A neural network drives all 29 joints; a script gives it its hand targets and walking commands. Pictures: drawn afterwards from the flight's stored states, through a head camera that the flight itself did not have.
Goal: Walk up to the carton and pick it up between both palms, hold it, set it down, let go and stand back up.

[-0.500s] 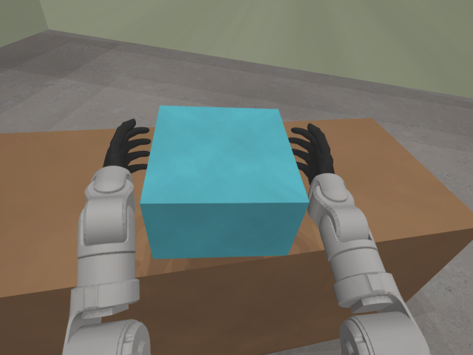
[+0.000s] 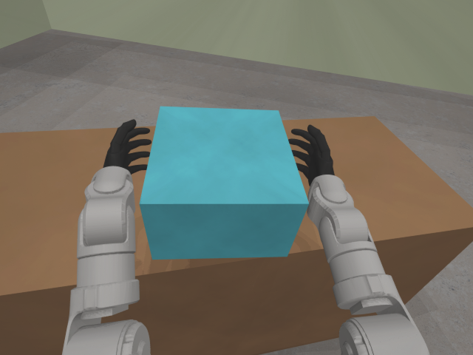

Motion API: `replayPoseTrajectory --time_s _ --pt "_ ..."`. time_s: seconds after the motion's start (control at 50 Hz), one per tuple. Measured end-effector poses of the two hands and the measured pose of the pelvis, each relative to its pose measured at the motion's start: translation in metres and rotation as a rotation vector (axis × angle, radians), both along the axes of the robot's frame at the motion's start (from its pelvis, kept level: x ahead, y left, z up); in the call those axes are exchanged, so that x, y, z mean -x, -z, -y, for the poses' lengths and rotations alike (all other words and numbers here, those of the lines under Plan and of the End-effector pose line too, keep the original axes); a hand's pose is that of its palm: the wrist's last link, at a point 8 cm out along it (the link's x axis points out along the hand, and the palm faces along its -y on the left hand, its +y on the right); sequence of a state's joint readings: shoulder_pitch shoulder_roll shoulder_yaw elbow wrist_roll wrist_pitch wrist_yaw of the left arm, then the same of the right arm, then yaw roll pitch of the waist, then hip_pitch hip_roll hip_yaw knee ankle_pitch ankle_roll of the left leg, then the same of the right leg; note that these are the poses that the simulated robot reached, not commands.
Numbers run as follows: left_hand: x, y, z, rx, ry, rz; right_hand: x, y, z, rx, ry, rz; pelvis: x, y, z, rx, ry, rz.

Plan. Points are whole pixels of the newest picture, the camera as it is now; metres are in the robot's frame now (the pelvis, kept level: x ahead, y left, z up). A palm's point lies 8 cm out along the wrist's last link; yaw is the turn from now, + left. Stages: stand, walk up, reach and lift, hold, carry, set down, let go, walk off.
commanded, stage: hold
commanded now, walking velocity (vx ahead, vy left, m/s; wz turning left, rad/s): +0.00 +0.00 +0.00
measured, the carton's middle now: (221, 178) +0.40 +0.00 +0.12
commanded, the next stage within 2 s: set down in 0.42 s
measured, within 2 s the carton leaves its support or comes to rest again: neither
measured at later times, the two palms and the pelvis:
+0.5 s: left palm (118, 171) +0.36 +0.17 +0.17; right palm (318, 172) +0.36 -0.15 +0.17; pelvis +0.00 +0.00 +0.00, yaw +0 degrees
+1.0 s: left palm (128, 187) +0.38 +0.17 +0.12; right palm (306, 171) +0.39 -0.15 +0.15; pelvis +0.03 -0.01 +0.00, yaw +1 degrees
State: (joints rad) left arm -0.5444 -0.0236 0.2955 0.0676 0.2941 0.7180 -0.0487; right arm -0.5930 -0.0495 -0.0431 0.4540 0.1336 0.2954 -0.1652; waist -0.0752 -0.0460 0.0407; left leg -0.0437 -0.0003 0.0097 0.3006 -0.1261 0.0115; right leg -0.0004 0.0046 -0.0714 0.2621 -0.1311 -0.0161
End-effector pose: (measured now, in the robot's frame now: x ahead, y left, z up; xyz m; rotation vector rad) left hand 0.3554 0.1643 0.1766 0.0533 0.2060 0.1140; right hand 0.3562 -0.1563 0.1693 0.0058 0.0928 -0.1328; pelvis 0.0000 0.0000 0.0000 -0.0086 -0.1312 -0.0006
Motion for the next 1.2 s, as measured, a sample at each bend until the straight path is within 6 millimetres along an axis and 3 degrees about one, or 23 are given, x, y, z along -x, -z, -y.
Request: replayPoseTrajectory --time_s 0.4,0.76,0.84,1.04,1.2 --pt "-0.002 0.006 -0.001 0.008 0.004 -0.006 -0.001 0.001 0.0 0.01 0.003 -0.006 -0.004 0.0 0.0 0.002 -0.004 0.007" --pt "-0.01 -0.006 -0.003 -0.009 0.0 0.066 -0.011 -0.009 -0.003 0.005 0.0 0.083 -0.009 0.0 0.001 -0.003 -0.007 0.002" --pt "-0.018 0.007 -0.002 -0.023 0.0 0.035 -0.018 -0.004 -0.004 0.011 0.005 0.11 -0.014 0.0 0.002 -0.008 -0.007 0.008" --pt "-0.024 0.068 0.001 -0.03 -0.033 -0.077 -0.034 0.031 -0.005 0.051 -0.023 0.111 -0.029 -0.001 0.009 -0.004 -0.023 0.0" --pt "-0.032 0.067 0.015 -0.03 -0.017 -0.058 -0.03 0.037 0.009 0.062 0.017 0.112 -0.031 -0.001 0.013 -0.002 -0.029 -0.015"
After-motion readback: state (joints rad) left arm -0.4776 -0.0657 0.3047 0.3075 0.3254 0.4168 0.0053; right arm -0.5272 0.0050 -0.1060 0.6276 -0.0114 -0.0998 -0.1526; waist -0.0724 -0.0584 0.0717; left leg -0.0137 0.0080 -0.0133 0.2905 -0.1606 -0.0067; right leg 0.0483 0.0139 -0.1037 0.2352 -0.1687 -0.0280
